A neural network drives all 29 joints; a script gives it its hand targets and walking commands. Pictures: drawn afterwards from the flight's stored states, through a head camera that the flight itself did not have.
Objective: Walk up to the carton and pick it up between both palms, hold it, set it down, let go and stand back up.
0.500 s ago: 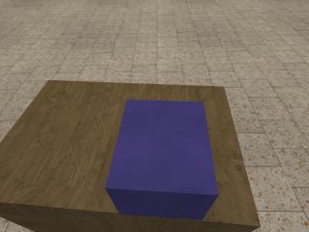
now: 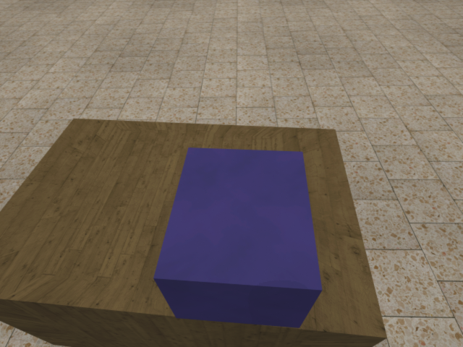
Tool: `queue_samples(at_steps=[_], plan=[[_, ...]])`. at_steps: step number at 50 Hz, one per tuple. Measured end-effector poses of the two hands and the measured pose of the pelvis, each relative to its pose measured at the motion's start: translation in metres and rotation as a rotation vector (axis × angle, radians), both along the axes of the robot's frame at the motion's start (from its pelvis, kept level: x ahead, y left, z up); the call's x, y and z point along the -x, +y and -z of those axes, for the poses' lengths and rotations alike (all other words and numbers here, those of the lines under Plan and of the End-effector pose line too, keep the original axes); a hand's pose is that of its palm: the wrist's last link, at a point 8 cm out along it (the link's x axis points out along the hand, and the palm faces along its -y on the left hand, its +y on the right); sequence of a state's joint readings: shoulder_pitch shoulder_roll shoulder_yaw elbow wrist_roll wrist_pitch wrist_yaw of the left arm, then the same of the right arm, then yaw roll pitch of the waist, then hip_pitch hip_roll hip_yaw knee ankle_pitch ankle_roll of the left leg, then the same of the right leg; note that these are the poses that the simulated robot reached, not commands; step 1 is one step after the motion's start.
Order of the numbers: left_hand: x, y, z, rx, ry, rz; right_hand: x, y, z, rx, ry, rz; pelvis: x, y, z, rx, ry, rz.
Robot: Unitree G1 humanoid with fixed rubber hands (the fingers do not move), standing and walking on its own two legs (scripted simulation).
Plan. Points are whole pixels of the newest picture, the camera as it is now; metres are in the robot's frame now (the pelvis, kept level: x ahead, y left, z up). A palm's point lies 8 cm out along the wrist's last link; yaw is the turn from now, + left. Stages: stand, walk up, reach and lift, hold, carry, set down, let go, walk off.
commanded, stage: stand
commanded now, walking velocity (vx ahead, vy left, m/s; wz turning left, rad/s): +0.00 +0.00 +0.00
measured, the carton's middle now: (240, 232) +0.39 +0.00 -0.09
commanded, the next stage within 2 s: reach and lift in 0.06 s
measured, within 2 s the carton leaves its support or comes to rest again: neither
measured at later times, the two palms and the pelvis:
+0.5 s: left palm out of the picture +0.07 +0.21 -0.11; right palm out of the picture +0.08 -0.17 -0.11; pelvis -0.08 +0.02 -0.02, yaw -1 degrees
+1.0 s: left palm out of the picture +0.05 +0.23 -0.10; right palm out of the picture +0.03 -0.18 -0.10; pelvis -0.10 +0.02 -0.02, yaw -1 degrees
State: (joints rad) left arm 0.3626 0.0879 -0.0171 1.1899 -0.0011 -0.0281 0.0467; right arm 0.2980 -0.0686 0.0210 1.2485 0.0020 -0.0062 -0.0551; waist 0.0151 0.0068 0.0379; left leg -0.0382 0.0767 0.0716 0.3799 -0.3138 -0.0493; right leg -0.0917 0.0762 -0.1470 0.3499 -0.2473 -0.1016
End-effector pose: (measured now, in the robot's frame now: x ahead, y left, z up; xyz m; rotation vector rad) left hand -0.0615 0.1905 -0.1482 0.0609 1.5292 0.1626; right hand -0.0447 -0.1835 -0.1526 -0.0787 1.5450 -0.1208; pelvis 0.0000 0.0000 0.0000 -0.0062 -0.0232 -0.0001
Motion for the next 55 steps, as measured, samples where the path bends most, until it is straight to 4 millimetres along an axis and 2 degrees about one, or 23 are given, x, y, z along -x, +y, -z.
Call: queue_samples(at_steps=[4, 5, 7, 9, 11, 14, 16, 17, 19, 22, 24, 27, 30, 32, 35, 38, 41, 44, 47, 51, 55], plan=[[0.002, -0.001, 0.000, 0.006, 0.014, -0.009, 0.002, 0.000, 0.001, -0.006, 0.011, -0.002, 0.001, -0.001, 0.001, -0.001, 0.013, -0.001], [-0.002, 0.001, 0.005, 0.022, 0.055, -0.021, -0.001, -0.004, 0.004, -0.004, 0.038, -0.002, 0.005, -0.001, 0.003, -0.005, 0.047, -0.011], [-0.020, 0.011, 0.017, 0.039, 0.139, -0.053, -0.011, -0.024, 0.012, 0.021, 0.096, -0.007, 0.016, -0.001, 0.014, -0.006, 0.092, -0.030], [-0.057, 0.033, 0.026, 0.009, 0.131, -0.077, -0.047, -0.041, 0.018, 0.049, 0.046, 0.001, 0.027, -0.001, 0.026, -0.012, 0.132, -0.026], [-0.112, 0.049, 0.026, -0.015, 0.020, -0.060, -0.096, -0.046, 0.017, 0.045, -0.075, -0.009, 0.038, -0.001, 0.036, -0.019, 0.163, -0.024], [-0.191, 0.057, 0.004, -0.017, -0.183, 0.004, -0.160, -0.033, 0.001, 0.003, -0.247, -0.030, 0.056, 0.002, 0.044, -0.019, 0.176, -0.021], [-0.219, 0.051, -0.020, 0.000, -0.275, 0.061, -0.184, -0.016, -0.016, -0.033, -0.342, -0.024, 0.066, 0.006, 0.042, -0.008, 0.155, -0.014], [-0.225, 0.046, -0.032, 0.010, -0.303, 0.090, -0.189, -0.008, -0.026, -0.051, -0.383, -0.018, 0.070, 0.008, 0.039, -0.002, 0.138, -0.010], [-0.218, 0.034, -0.051, 0.030, -0.319, 0.134, -0.187, 0.006, -0.042, -0.079, -0.437, -0.006, 0.074, 0.012, 0.030, 0.004, 0.102, 0.000], [-0.180, 0.023, -0.057, 0.056, -0.261, 0.148, -0.162, 0.016, -0.050, -0.083, -0.447, 0.006, 0.077, 0.018, 0.019, 0.006, 0.066, 0.010], [-0.147, 0.022, -0.049, 0.061, -0.201, 0.130, -0.138, 0.016, -0.045, -0.071, -0.418, 0.008, 0.079, 0.022, 0.018, 0.006, 0.056, 0.016], [-0.103, 0.033, -0.030, 0.035, -0.138, 0.082, -0.103, 0.015, -0.029, -0.056, -0.362, -0.001, 0.085, 0.025, 0.022, 0.005, 0.062, 0.024], [-0.082, 0.051, -0.014, -0.016, -0.138, 0.049, -0.082, 0.014, -0.014, -0.057, -0.339, -0.011, 0.091, 0.027, 0.031, 0.004, 0.085, 0.026], [-0.084, 0.060, -0.009, -0.046, -0.182, 0.050, -0.078, 0.013, -0.006, -0.061, -0.361, -0.016, 0.095, 0.028, 0.038, 0.007, 0.096, 0.026], [-0.102, 0.064, -0.012, -0.065, -0.283, 0.070, -0.086, 0.011, -0.003, -0.061, -0.438, -0.012, 0.100, 0.029, 0.045, 0.010, 0.092, 0.029], [-0.121, 0.057, -0.024, -0.048, -0.368, 0.090, -0.094, 0.010, -0.013, -0.062, -0.519, 0.001, 0.103, 0.028, 0.043, 0.003, 0.060, 0.035], [-0.128, 0.045, -0.038, -0.021, -0.400, 0.098, -0.093, 0.009, -0.029, -0.064, -0.555, 0.012, 0.104, 0.026, 0.034, -0.007, 0.019, 0.036], [-0.125, 0.036, -0.047, -0.006, -0.408, 0.085, -0.087, 0.006, -0.043, -0.055, -0.559, 0.011, 0.102, 0.023, 0.024, -0.014, -0.010, 0.032], [-0.118, 0.033, -0.048, -0.003, -0.406, 0.062, -0.080, 0.002, -0.051, -0.041, -0.555, 0.007, 0.100, 0.019, 0.018, -0.019, -0.024, 0.027], [-0.110, 0.037, -0.046, -0.015, -0.424, 0.035, -0.078, -0.001, -0.058, -0.032, -0.571, 0.006, 0.098, 0.016, 0.016, -0.021, -0.026, 0.021], [-0.108, 0.045, -0.047, -0.036, -0.470, 0.026, -0.085, 0.000, -0.061, -0.034, -0.610, -0.006, 0.095, 0.015, 0.016, -0.018, -0.028, 0.013]])
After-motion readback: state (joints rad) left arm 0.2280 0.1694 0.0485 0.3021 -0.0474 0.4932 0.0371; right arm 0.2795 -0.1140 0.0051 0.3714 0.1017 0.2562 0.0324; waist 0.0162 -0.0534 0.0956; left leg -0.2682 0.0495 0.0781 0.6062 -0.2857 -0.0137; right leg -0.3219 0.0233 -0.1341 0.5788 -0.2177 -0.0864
